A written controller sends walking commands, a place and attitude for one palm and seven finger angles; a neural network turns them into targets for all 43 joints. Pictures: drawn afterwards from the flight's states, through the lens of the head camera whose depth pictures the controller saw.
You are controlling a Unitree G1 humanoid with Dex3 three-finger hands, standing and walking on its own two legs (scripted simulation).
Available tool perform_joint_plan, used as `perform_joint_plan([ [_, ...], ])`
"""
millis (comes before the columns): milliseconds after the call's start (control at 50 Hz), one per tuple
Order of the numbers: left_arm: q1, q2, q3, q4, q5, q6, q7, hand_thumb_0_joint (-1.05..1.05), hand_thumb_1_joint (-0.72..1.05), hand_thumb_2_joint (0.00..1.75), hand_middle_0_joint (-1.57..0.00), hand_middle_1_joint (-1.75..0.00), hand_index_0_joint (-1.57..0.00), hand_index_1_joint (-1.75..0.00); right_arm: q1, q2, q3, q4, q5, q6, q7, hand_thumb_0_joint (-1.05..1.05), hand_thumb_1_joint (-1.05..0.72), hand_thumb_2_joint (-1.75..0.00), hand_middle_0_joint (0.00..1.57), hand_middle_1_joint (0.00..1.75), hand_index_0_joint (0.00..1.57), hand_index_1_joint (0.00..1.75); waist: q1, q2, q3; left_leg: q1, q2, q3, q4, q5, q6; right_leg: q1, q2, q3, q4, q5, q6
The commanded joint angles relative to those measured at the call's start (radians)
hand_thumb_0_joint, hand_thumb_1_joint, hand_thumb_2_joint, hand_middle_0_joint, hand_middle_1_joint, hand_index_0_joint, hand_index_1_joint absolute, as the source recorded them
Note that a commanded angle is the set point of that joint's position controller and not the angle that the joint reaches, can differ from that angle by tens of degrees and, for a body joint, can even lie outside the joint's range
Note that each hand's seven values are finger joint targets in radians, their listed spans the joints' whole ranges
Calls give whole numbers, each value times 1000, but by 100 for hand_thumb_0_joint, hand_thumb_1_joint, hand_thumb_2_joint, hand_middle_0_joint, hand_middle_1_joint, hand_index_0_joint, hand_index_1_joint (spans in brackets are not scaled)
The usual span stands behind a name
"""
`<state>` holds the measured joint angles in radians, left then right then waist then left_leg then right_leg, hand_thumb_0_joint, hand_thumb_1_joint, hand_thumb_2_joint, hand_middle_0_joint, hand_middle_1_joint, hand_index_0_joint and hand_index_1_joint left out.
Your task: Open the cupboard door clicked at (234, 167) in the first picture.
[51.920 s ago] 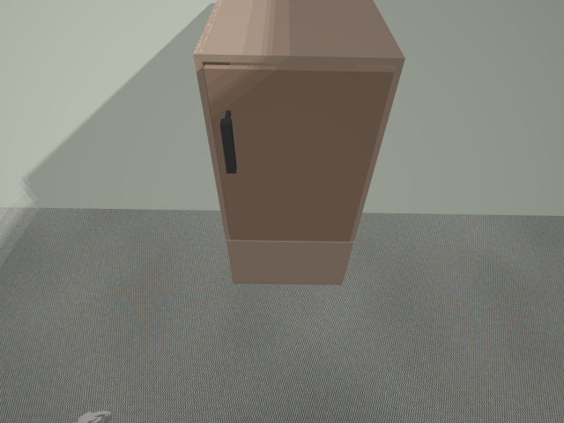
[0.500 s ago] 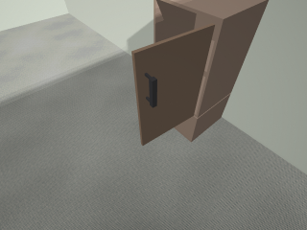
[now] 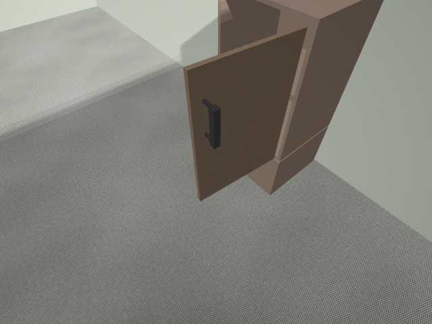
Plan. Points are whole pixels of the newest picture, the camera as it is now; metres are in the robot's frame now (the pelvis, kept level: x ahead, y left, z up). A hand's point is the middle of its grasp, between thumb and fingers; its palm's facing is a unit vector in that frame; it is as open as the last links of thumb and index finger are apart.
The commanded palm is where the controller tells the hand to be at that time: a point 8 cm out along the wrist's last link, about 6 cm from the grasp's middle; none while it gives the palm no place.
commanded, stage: look to check the result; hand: left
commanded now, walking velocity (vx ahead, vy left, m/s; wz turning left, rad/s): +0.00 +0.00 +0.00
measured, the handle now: (210, 123) +0.62 +0.06 -0.03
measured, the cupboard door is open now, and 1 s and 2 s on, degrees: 84 84 84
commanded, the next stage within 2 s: stand and wait in 0.20 s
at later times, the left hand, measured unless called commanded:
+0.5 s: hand out of the picture +0.08 +0.22 -0.16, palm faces +0.00 -0.95 -0.31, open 7.4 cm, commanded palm none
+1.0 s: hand out of the picture +0.09 +0.23 -0.16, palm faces -0.02 -0.95 -0.31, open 7.4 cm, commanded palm none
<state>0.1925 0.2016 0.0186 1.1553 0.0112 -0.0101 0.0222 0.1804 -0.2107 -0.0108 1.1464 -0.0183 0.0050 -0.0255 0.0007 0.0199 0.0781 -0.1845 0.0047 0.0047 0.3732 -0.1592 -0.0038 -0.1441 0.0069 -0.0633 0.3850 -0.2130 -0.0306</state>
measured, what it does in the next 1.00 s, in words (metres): stands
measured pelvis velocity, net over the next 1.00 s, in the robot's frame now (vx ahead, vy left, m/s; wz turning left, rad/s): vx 0.02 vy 0.00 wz -0.01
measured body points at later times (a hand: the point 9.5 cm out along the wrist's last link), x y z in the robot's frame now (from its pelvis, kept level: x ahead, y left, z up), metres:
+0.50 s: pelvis +0.01 +0.00 +0.00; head +0.03 -0.01 +0.45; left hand +0.08 +0.27 -0.14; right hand +0.07 -0.28 -0.15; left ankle +0.03 +0.12 -0.75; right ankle +0.00 -0.10 -0.75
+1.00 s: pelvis +0.02 +0.00 +0.00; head +0.04 -0.01 +0.45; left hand +0.09 +0.28 -0.14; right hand +0.09 -0.28 -0.14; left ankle +0.03 +0.12 -0.74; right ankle +0.00 -0.10 -0.75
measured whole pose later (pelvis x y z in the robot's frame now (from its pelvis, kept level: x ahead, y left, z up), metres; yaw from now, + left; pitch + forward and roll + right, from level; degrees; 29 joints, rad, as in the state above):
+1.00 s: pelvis +0.02 +0.00 +0.00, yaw -1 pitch -1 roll +0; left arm 0.11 0.29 0.01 1.14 0.01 -0.02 0.01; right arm 0.11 -0.30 -0.01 1.15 -0.01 -0.01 -0.02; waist 0.00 0.01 0.06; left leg -0.12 0.01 0.02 0.30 -0.16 -0.01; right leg -0.08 0.02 -0.05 0.31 -0.20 -0.03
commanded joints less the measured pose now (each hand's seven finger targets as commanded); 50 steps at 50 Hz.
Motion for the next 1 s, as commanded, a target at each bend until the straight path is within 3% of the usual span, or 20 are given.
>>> perform_joint_plan([
  [0,6,164,28,-48,-3,-17,5,0,90,90,-20,-30,-20,-30,16,-138,-20,-40,-4,-13,-3,0,-90,-90,20,30,20,30,-10,-1,-52,50,96,-78,-57,76,27,-30,-123,117,-110,42,-22],
  [60,-8,184,32,-51,-1,-21,5,0,90,90,-20,-30,-20,-30,0,-157,-22,-44,-2,-14,-3,0,-90,-90,20,30,20,30,-7,-25,-52,51,99,-79,-60,86,27,-19,-125,114,-118,57,-22],
  [160,-26,204,34,-56,-2,-24,3,0,90,90,-20,-30,-20,-30,-28,-179,-24,-50,-3,-17,-2,0,-90,-90,20,30,20,30,-6,-9,-62,66,99,-80,-60,113,25,-6,-129,117,-118,111,-21],
  [380,-73,237,35,-66,-1,-25,-1,0,90,90,-20,-30,-20,-30,-59,-216,-22,-53,-5,-20,2,0,-90,-90,20,30,20,30,-6,-1,-71,70,107,-87,-85,116,23,19,-132,120,-130,104,-21],
  [460,-77,250,35,-67,-1,-27,-1,0,90,90,-20,-30,-20,-30,-69,-231,-22,-57,-2,-21,2,0,-90,-90,20,30,20,30,-4,-22,-71,83,109,-86,-85,133,24,19,-132,120,-133,129,-19],
  [640,-87,268,33,-69,-4,-30,0,0,90,90,-20,-30,-20,-30,-74,-249,-23,-54,-1,-24,2,0,-90,-90,20,30,20,30,-7,-27,-109,110,113,-81,-86,169,22,49,-137,124,-126,200,-17],
  [680,-91,267,32,-68,-3,-28,0,0,90,90,-20,-30,-20,-30,-77,-249,-23,-54,-1,-23,2,0,-90,-90,20,30,20,30,-7,-21,-83,100,113,-79,-89,156,22,36,-136,124,-132,182,-17],
  [980,-86,276,32,-69,-3,-31,0,0,90,90,-20,-30,-20,-30,-81,-256,-23,-53,1,-25,2,0,-90,-90,20,30,20,30,-7,-34,-99,122,116,-79,-91,176,23,49,-139,124,-138,213,-14],
])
